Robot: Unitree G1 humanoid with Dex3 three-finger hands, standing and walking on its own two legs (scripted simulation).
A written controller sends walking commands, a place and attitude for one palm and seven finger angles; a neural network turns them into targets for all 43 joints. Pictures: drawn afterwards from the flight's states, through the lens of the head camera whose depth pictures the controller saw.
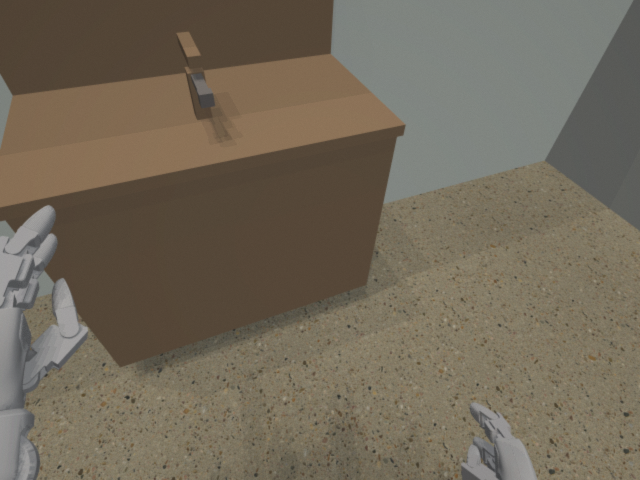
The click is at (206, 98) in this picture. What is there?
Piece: tap's lever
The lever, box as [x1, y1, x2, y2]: [197, 88, 214, 107]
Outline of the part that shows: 210,88 197,90 199,103 201,107 214,105 213,96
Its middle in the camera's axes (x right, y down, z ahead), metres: -0.24 -0.28 +0.78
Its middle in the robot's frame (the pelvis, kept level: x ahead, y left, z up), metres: +0.78 +0.28 +0.09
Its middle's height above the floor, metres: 0.87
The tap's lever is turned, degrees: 0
